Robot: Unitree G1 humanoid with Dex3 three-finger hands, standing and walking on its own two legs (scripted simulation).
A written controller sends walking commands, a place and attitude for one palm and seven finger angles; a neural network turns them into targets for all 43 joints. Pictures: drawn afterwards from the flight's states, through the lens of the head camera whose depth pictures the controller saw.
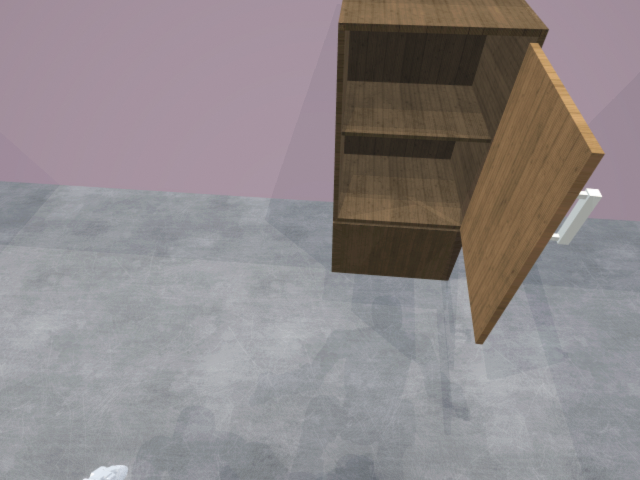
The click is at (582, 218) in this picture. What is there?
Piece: cupboard door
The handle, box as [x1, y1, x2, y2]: [550, 188, 601, 244]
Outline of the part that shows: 597,189 586,188 584,191 581,191 576,198 579,199 558,232 556,234 554,233 550,239 556,240 558,243 568,244 601,197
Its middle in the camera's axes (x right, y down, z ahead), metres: +0.46 -0.04 +0.72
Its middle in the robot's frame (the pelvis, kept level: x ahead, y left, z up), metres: +0.59 -0.43 -0.03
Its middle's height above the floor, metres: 0.74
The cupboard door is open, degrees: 87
